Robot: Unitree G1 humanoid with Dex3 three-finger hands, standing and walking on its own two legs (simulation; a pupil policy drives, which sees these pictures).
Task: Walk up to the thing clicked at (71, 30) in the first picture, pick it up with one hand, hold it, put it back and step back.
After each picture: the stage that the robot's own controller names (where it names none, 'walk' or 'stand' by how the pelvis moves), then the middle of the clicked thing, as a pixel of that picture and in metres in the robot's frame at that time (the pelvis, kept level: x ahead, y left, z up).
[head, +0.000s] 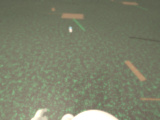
stand; (70, 29) +2.32 +0.58 -0.72
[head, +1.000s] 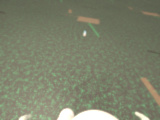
walk; (84, 33) +2.23 +0.19 -0.69
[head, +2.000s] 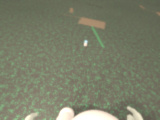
walk; (85, 43) +1.60 +0.08 -0.70
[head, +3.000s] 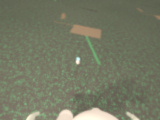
walk; (78, 60) +1.05 +0.15 -0.71
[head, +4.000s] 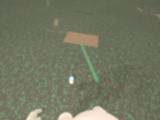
walk; (71, 80) +0.64 +0.20 -0.71
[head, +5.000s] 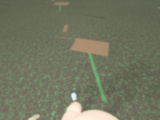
walk; (74, 96) +0.40 +0.22 -0.71
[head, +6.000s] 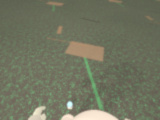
stand; (69, 105) +0.31 +0.16 -0.72
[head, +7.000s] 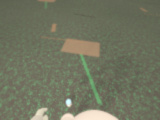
stand; (68, 102) +0.31 +0.20 -0.72
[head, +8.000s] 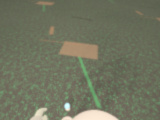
stand; (67, 106) +0.28 +0.20 -0.72
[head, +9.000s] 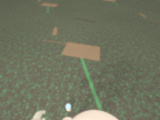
stand; (68, 107) +0.29 +0.19 -0.73
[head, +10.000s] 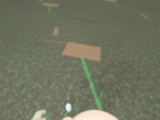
stand; (68, 107) +0.29 +0.19 -0.73
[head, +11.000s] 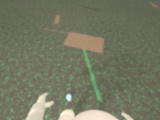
go down; (68, 97) +0.31 +0.17 -0.71
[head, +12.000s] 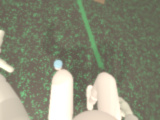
go down; (58, 65) +0.39 +0.20 -0.29
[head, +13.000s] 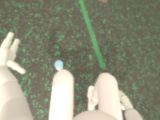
close in; (59, 65) +0.39 +0.20 -0.29
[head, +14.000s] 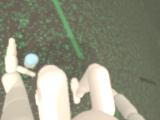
close in; (30, 61) +0.38 +0.24 -0.22
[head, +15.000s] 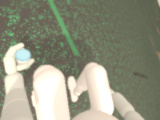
close; (23, 59) +0.39 +0.25 -0.22
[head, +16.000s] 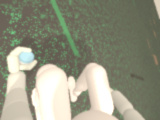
lift; (25, 60) +0.37 +0.24 -0.22
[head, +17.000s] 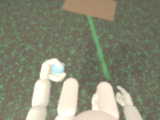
lift; (58, 72) +0.31 +0.20 -0.02
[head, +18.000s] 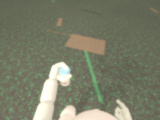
hold; (64, 76) +0.32 +0.16 +0.02
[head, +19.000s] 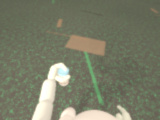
hold; (63, 76) +0.31 +0.17 +0.01
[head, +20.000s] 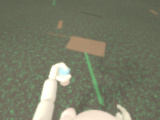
hold; (64, 76) +0.32 +0.16 +0.02
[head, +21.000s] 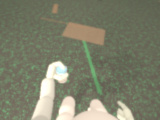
crouch; (61, 74) +0.34 +0.18 -0.04
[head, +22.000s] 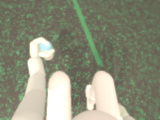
lower; (46, 50) +0.46 +0.23 -0.09
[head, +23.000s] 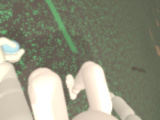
lower; (12, 52) +0.43 +0.28 -0.23
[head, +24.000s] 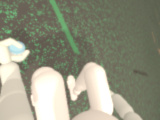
lower; (17, 52) +0.42 +0.27 -0.23
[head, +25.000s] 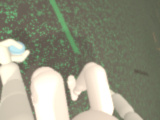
lower; (17, 52) +0.42 +0.27 -0.22
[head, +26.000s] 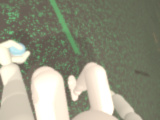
lower; (18, 53) +0.41 +0.27 -0.22
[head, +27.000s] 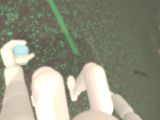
open; (21, 55) +0.41 +0.26 -0.22
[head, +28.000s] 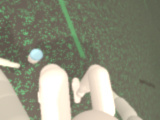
stand; (35, 56) +0.39 +0.24 -0.23
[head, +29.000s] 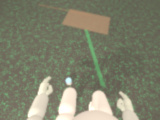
stand; (68, 81) +0.38 +0.17 -0.54
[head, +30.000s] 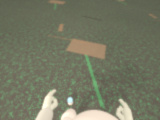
stand; (70, 101) +0.35 +0.16 -0.66
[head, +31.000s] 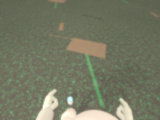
stand; (70, 100) +0.35 +0.17 -0.66
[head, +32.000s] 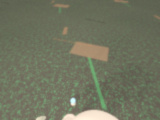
stand; (73, 101) +0.36 +0.16 -0.72
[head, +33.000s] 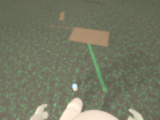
walk; (74, 87) +0.42 +0.19 -0.70
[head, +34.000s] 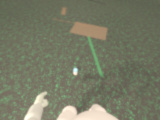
walk; (75, 71) +0.68 +0.16 -0.69
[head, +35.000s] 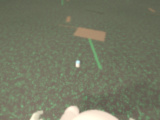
stand; (77, 63) +0.99 +0.21 -0.70
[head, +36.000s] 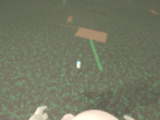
stand; (78, 64) +0.98 +0.16 -0.72
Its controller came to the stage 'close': yes
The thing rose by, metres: 0.73
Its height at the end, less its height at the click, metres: +0.00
